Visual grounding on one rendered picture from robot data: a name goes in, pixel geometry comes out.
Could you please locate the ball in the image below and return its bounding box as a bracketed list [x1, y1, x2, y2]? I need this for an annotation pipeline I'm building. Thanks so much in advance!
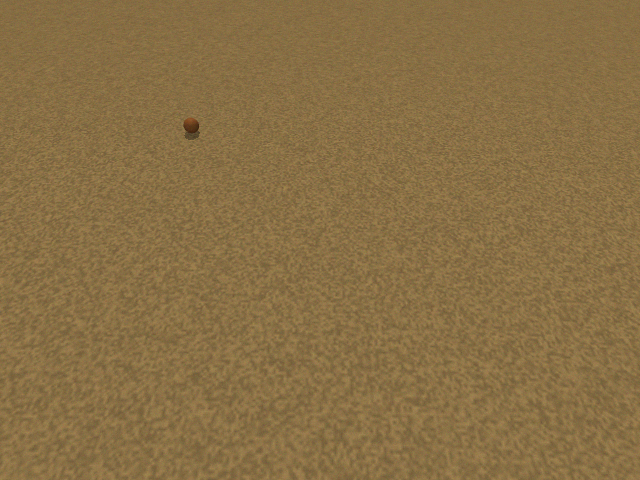
[183, 118, 199, 133]

